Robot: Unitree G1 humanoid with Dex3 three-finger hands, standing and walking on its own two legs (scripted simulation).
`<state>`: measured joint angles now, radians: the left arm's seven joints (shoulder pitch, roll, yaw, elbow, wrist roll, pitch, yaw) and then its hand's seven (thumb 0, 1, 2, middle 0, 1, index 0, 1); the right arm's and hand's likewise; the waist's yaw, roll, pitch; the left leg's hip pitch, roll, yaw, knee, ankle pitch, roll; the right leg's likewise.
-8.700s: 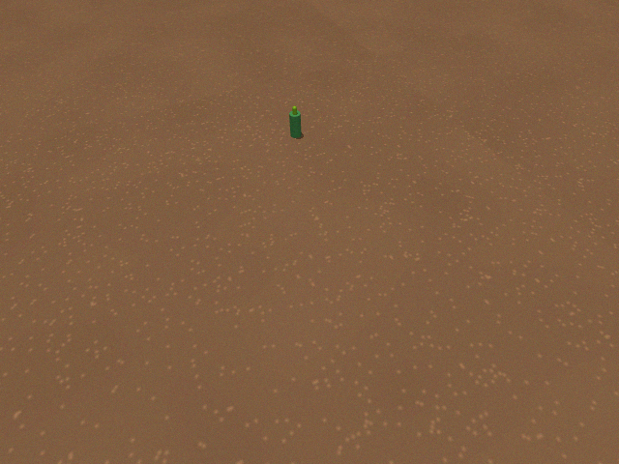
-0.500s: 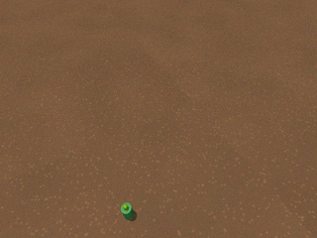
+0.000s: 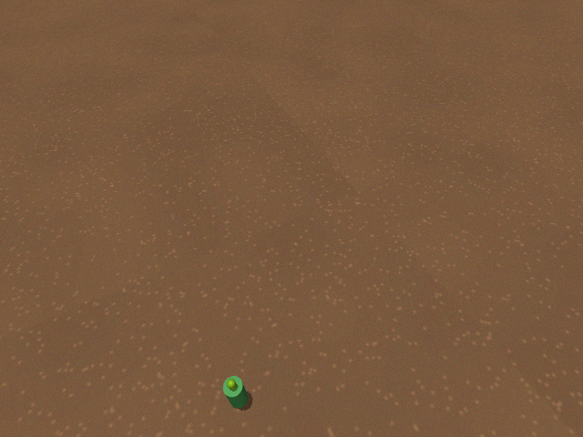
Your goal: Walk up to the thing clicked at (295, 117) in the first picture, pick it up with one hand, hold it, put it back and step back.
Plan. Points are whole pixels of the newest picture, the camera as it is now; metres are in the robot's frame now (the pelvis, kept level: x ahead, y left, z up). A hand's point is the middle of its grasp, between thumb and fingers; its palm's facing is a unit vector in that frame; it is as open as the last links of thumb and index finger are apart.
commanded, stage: stand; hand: left
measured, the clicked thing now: (235, 390) +0.36 +0.21 -0.70
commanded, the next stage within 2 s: go down in 0.06 s
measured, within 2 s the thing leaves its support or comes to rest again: neither
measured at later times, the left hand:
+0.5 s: hand out of the picture +0.14 +0.27 -0.17, palm faces +0.04 -0.94 -0.35, open 12.9 cm
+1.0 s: hand out of the picture +0.12 +0.29 -0.21, palm faces +0.07 -0.94 -0.34, open 17.0 cm
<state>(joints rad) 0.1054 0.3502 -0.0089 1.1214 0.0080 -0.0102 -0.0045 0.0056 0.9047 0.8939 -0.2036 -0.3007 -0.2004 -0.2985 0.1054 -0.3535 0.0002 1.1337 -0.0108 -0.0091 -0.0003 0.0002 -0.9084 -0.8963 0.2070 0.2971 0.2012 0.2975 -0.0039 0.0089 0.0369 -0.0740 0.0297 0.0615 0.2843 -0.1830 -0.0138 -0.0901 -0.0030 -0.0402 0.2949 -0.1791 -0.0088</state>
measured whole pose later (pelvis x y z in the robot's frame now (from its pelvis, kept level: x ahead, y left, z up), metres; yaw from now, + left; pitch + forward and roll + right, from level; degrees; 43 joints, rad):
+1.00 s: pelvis -0.03 +0.01 -0.09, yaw +2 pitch +16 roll -2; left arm 0.22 0.35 0.22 0.51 0.04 0.16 -0.08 0.00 -0.50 0.10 -0.10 -0.16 -0.09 -0.15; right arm 0.20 -0.25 -0.01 0.56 0.01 -0.16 -0.07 0.00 -0.90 -0.89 0.21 0.30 0.20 0.30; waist -0.03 0.00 -0.11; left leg -0.86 0.04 0.00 1.08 -0.50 0.01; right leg -0.83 -0.03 -0.08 1.04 -0.48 0.00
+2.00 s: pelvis -0.10 +0.01 -0.34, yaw -2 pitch +34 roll -5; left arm -0.46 0.75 0.70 1.01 -0.16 -0.42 -0.61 -0.01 -0.47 0.05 -0.06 -0.08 -0.06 -0.07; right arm 0.13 -0.35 0.05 0.69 -0.02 -0.19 -0.03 0.00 -0.91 -0.90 0.21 0.30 0.20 0.30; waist -0.07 -0.02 -0.14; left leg -1.97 0.05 -0.05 2.05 -0.68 0.02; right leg -1.92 -0.04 -0.10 1.99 -0.65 -0.02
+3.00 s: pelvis -0.11 +0.01 -0.41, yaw -4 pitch +32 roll -7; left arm -0.62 0.90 0.79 1.09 -0.20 -0.42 -0.74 -0.01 -0.53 0.08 -0.05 -0.06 -0.03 -0.07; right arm 0.10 -0.38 0.12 0.70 -0.05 -0.18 -0.02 0.00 -0.92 -0.91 0.21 0.30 0.20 0.30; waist -0.09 -0.03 -0.06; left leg -2.16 0.05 -0.09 2.27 -0.68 0.03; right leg -2.09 -0.05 -0.12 2.19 -0.65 -0.02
